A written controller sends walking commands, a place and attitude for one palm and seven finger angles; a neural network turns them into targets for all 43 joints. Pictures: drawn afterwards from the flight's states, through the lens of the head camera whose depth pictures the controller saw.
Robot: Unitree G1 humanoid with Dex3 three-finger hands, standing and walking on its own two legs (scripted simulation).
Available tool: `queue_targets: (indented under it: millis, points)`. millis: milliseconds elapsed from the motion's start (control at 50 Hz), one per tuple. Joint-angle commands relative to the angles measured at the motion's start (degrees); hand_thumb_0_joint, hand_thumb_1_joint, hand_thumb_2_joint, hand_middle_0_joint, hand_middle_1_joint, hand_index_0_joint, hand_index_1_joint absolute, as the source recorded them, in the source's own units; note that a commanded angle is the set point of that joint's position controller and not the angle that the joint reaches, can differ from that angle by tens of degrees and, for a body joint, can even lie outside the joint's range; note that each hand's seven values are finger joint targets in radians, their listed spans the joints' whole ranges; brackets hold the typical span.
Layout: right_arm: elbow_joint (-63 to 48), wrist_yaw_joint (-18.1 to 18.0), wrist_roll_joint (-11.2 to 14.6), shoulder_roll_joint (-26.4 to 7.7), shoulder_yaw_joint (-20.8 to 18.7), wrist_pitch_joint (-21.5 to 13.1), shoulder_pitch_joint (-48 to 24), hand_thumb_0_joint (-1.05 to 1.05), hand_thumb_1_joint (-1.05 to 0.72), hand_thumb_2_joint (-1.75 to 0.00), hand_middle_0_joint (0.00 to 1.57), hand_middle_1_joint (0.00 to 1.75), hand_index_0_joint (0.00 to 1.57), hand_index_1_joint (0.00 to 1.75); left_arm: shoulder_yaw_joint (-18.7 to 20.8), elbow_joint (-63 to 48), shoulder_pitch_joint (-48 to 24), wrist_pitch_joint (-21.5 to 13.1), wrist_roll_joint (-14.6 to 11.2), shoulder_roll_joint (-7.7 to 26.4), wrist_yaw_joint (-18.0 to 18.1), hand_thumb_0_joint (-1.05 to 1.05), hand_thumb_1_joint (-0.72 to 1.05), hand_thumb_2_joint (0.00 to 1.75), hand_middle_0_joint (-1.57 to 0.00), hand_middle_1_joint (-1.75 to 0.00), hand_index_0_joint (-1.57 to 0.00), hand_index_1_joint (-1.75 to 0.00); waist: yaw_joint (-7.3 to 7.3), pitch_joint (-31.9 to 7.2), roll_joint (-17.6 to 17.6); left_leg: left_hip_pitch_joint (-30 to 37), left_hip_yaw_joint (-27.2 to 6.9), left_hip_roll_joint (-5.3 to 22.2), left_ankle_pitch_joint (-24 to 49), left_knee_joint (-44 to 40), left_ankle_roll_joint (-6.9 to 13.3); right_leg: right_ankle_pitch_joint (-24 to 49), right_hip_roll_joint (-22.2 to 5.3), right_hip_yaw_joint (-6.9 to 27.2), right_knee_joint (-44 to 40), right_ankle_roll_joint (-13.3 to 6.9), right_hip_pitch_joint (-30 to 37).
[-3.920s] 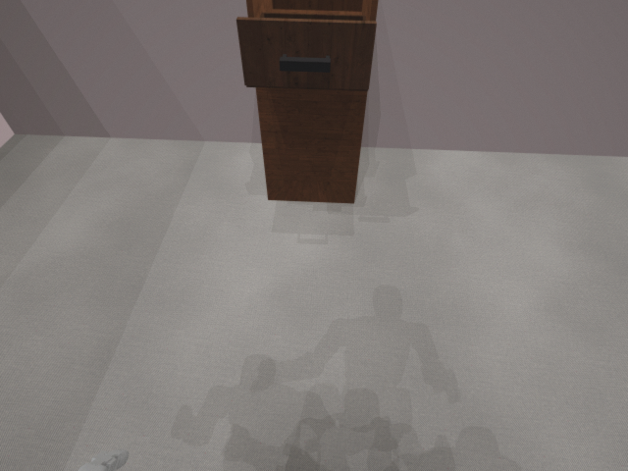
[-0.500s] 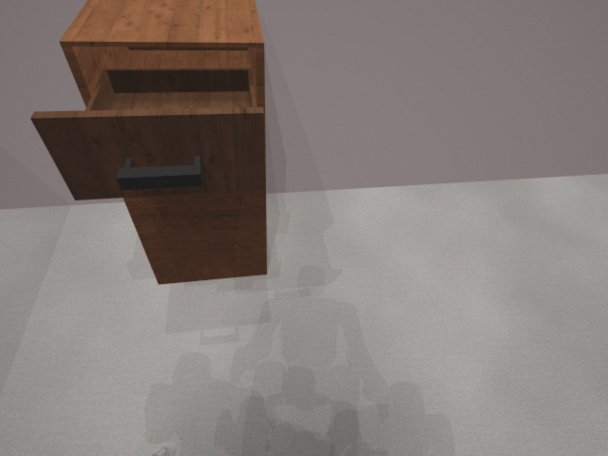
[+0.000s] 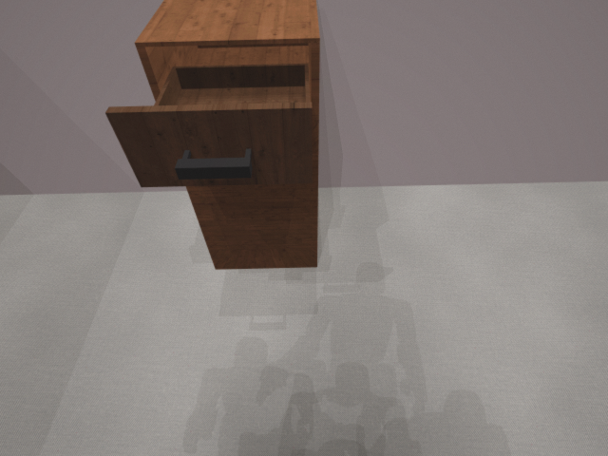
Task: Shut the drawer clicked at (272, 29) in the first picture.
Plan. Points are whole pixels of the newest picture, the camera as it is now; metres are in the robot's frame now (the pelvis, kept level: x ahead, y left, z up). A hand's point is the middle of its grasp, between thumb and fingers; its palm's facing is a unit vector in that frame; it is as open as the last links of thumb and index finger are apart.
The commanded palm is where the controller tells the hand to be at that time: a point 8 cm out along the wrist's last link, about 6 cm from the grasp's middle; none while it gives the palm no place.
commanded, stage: take the last steps up to it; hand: left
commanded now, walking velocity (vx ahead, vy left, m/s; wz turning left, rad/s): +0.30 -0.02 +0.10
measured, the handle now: (216, 161) +0.61 +0.21 +0.03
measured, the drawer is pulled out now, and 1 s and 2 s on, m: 0.27 0.27 0.27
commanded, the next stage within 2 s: come to a stop and stand still in 1.04 s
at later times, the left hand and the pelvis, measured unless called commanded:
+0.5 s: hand out of the picture -0.06 +0.16 -0.17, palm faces +0.21 -0.97 -0.13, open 7.3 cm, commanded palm none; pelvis +0.06 +0.03 +0.00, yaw +4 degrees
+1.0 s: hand (209, 341) +0.33 +0.20 -0.16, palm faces -0.04 -0.98 -0.20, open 7.3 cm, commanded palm none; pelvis +0.21 +0.02 +0.00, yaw +0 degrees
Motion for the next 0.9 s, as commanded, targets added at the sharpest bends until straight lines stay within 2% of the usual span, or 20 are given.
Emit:
queue_targets:
  millis: [0, 20, 40, 60, 80, 100, 180, 280, 360, 440, 460, 480, 500, 520, 540, 580, 640, 680, 740, 880]
  points:
    - [-4.3, 0.0, 0.6, -2.4, -0.5, -1.1, -0.3, 0.00, -0.90, -0.90, 0.20, 0.30, 0.20, 0.30, 1.8, -0.7, 8.9, -2.8, 1.2, 11.2, 0.6, 0.00, 0.90, 0.90, -0.20, -0.30, -0.20, -0.30, 2.69, -1.0, -19.0, -16.3, -0.9, 0.1, -17.7, 11.7, -1.9, -10.9, -18.9, 22.4, -25.2, -7.9, 12.0]
    - [-5.0, 0.4, -0.2, -5.6, -1.5, -0.6, -2.9, 0.00, -0.90, -0.90, 0.20, 0.30, 0.20, 0.30, 1.7, -1.7, 9.0, -2.6, 0.8, 11.8, 0.5, 0.00, 0.90, 0.90, -0.20, -0.30, -0.20, -0.30, 3.92, 2.7, -15.0, -16.7, -2.9, 1.8, -19.8, 20.5, -1.5, -21.4, -22.3, 25.3, -29.1, -11.4, 3.5]
    - [-4.4, 0.8, -0.7, -6.2, -2.0, -0.4, -2.5, 0.00, -0.90, -0.90, 0.20, 0.30, 0.20, 0.30, 1.9, -1.9, 6.7, -3.1, 0.8, 9.6, 0.6, 0.00, 0.90, 0.90, -0.20, -0.30, -0.20, -0.30, 2.29, 5.9, -17.0, -19.0, -4.4, 3.3, -15.4, 25.4, -1.1, -22.0, -19.6, 23.5, -30.5, -10.9, 0.7]
    - [-3.4, 0.9, -0.8, -6.0, -2.0, -0.4, -1.3, 0.00, -0.90, -0.90, 0.20, 0.30, 0.20, 0.30, 1.6, -1.5, 6.7, -3.5, 0.7, 8.1, 0.7, 0.00, 0.90, 0.90, -0.20, -0.30, -0.20, -0.30, 1.56, 6.5, -15.5, -19.2, -3.7, 3.9, -13.0, 28.5, -1.1, -20.6, -18.7, 22.5, -30.3, -10.4, 1.2]
    - [-1.8, 1.3, -0.9, -5.6, -2.2, -0.5, -0.2, 0.00, -0.90, -0.90, 0.20, 0.30, 0.20, 0.30, 1.0, -1.3, 6.1, -4.0, 0.6, 6.6, 0.4, 0.00, 0.90, 0.90, -0.20, -0.30, -0.20, -0.30, 0.53, 7.8, -10.0, -18.5, -3.0, 4.6, -9.2, 31.4, -1.3, -16.7, -16.5, 18.0, -29.1, -9.7, 0.4]
    - [-0.7, 1.5, -0.9, -4.4, -2.2, -0.6, 1.5, 0.00, -0.90, -0.90, 0.20, 0.30, 0.20, 0.30, 0.8, -1.3, 6.2, -4.5, 0.5, 5.5, 0.1, 0.00, 0.90, 0.90, -0.20, -0.30, -0.20, -0.30, -0.27, 7.1, -8.1, -18.0, -2.2, 4.9, -5.9, 32.6, -1.7, -12.5, -14.4, 13.6, -28.0, -8.7, 0.5]
    - [-0.2, 1.8, -0.9, -3.2, -2.2, -0.9, 1.4, 0.00, -0.90, -0.90, 0.20, 0.30, 0.20, 0.30, 0.7, 0.1, 10.4, -5.6, 0.4, 4.7, -0.2, 0.00, 0.90, 0.90, -0.20, -0.30, -0.20, -0.30, 0.74, 5.9, -7.3, -18.8, -0.4, 6.0, -1.1, 32.7, -3.0, -7.6, -12.6, 9.2, -27.8, -8.7, 3.8]
    - [-1.9, 1.8, -0.6, -2.9, -2.0, -1.6, -3.6, 0.00, -0.90, -0.90, 0.20, 0.30, 0.20, 0.30, 0.9, 2.2, 14.6, -6.0, 1.0, 5.2, -0.3, 0.00, 0.90, 0.90, -0.20, -0.30, -0.20, -0.30, 2.78, 5.8, -8.4, -19.9, 0.9, 7.9, -4.0, 23.8, -3.4, -7.8, -14.8, 10.6, -28.1, -11.8, 7.8]
    - [-2.7, 1.8, -0.3, -1.5, -1.3, -2.8, -5.9, 0.00, -0.90, -0.90, 0.20, 0.30, 0.20, 0.30, 1.2, 4.3, 16.1, -5.8, 1.3, 5.8, -0.4, 0.00, 0.90, 0.90, -0.20, -0.30, -0.20, -0.30, 3.81, 4.9, -9.5, -14.0, 2.9, 6.7, -8.7, 13.3, -2.4, -2.6, -15.1, 10.4, -26.0, -13.2, 8.1]
    - [0.3, 1.0, -0.2, -0.9, -0.7, -4.5, 1.5, 0.00, -0.90, -0.90, 0.20, 0.30, 0.20, 0.30, 1.3, 5.4, 14.5, -5.2, 0.5, 5.2, -0.7, 0.00, 0.90, 0.90, -0.20, -0.30, -0.20, -0.30, 0.46, 1.4, -8.1, 3.9, 7.1, 3.5, -1.5, -2.0, -1.7, 3.0, -10.1, 4.3, -16.6, -10.1, 2.6]
    - [2.1, 0.5, -0.1, -3.2, -1.1, -5.1, 6.9, 0.00, -0.90, -0.90, 0.20, 0.30, 0.20, 0.30, 1.0, 5.4, 14.4, -5.0, 0.5, 3.6, -0.8, 0.00, 0.90, 0.90, -0.20, -0.30, -0.20, -0.30, -1.73, -1.0, -2.3, 13.8, 4.8, 4.9, -2.1, -5.1, -1.2, 3.5, -7.5, 2.1, -8.6, -8.5, -2.3]
    - [3.8, -0.2, -0.5, -8.4, -2.4, -5.5, 13.7, 0.00, -0.90, -0.90, 0.20, 0.30, 0.20, 0.30, 0.5, 4.4, 14.3, -5.0, 0.1, 0.8, -1.2, 0.00, 0.90, 0.90, -0.20, -0.30, -0.20, -0.30, -4.57, -4.4, 10.3, 22.7, -10.9, 16.5, -8.0, -9.5, 1.9, -2.3, -2.5, -2.2, 5.5, -6.0, -12.2]
    - [4.6, -0.6, -0.5, -12.5, -3.2, -5.2, 18.8, 0.00, -0.90, -0.90, 0.20, 0.30, 0.20, 0.30, 0.1, 2.6, 11.8, -5.0, 0.4, -0.3, -1.3, 0.00, 0.90, 0.90, -0.20, -0.30, -0.20, -0.30, -5.81, -4.3, 16.1, 24.6, -23.8, 26.6, -10.3, -16.4, 6.5, -12.8, 0.5, -4.6, 18.7, -4.5, -21.5]
    - [4.6, -0.9, -0.5, -12.3, -3.0, -4.6, 18.5, 0.00, -0.90, -0.90, 0.20, 0.30, 0.20, 0.30, 0.5, 1.4, 8.4, -4.9, 0.9, 1.1, -1.2, 0.00, 0.90, 0.90, -0.20, -0.30, -0.20, -0.30, -6.05, -0.9, 8.9, 21.2, -24.4, 28.6, -10.9, -17.5, 8.9, -12.3, -1.6, -0.7, 25.7, -5.3, -24.4]
    - [4.6, -1.2, -0.5, -8.5, -2.0, -5.0, 15.7, 0.00, -0.90, -0.90, 0.20, 0.30, 0.20, 0.30, 0.8, 2.2, 7.3, -4.5, 1.3, 1.4, -1.2, 0.00, 0.90, 0.90, -0.20, -0.30, -0.20, -0.30, -4.81, 1.3, 9.3, 16.2, -19.6, 25.2, -8.8, -18.4, 7.4, -7.5, -3.4, 1.2, 29.2, -5.4, -23.7]
    - [3.4, -1.4, -0.4, -4.1, -0.9, -5.7, 10.7, 0.00, -0.90, -0.90, 0.20, 0.30, 0.20, 0.30, 1.1, 3.6, 7.7, -4.2, 1.2, 0.9, -1.9, 0.00, 0.90, 0.90, -0.20, -0.30, -0.20, -0.30, -2.25, 4.7, 5.3, 10.7, -11.7, 22.4, 1.2, -18.5, 5.6, -0.4, -5.4, 1.9, 31.2, -4.7, -22.0]
    - [3.6, -1.7, -0.1, -2.8, -0.2, -6.8, 11.0, 0.00, -0.90, -0.90, 0.20, 0.30, 0.20, 0.30, 1.0, 4.5, 9.3, -3.4, 1.1, -0.6, -2.1, 0.00, 0.90, 0.90, -0.20, -0.30, -0.20, -0.30, -0.12, 3.2, 4.4, 11.4, -2.7, 18.5, 20.4, -16.8, 4.6, 4.9, -4.3, 0.7, 31.9, -3.3, -20.8]
    - [3.8, -1.8, 0.1, -3.1, 0.0, -7.1, 11.5, 0.00, -0.90, -0.90, 0.20, 0.30, 0.20, 0.30, 1.1, 3.9, 8.2, -2.9, 0.9, -0.3, -2.1, 0.00, 0.90, 0.90, -0.20, -0.30, -0.20, -0.30, 0.68, 2.9, 5.6, 12.2, -0.5, 17.9, 26.7, -16.4, 4.4, 6.5, -4.1, 0.5, 31.6, -3.0, -22.1]
    - [4.7, -1.9, 0.0, -3.0, 0.1, -7.0, 13.0, 0.00, -0.90, -0.90, 0.20, 0.30, 0.20, 0.30, 1.2, 2.0, 3.8, -2.3, 0.9, 0.5, -2.4, 0.00, 0.90, 0.90, -0.20, -0.30, -0.20, -0.30, 0.44, 4.3, 6.9, 13.8, 0.5, 17.7, 27.0, -16.5, 5.2, 8.9, -4.2, 0.1, 29.7, -2.7, -26.0]
    - [6.8, -1.7, -0.8, -3.7, -0.1, -6.4, 16.9, 0.00, -0.90, -0.90, 0.20, 0.30, 0.20, 0.30, 0.4, -3.2, -9.4, -2.7, 0.5, 0.6, -2.6, 0.00, 0.90, 0.90, -0.20, -0.30, -0.20, -0.30, -2.41, 8.2, 5.7, 14.8, 0.9, 19.0, 27.6, -15.6, 6.4, 8.9, -4.3, -2.4, 11.1, -4.1, -23.4]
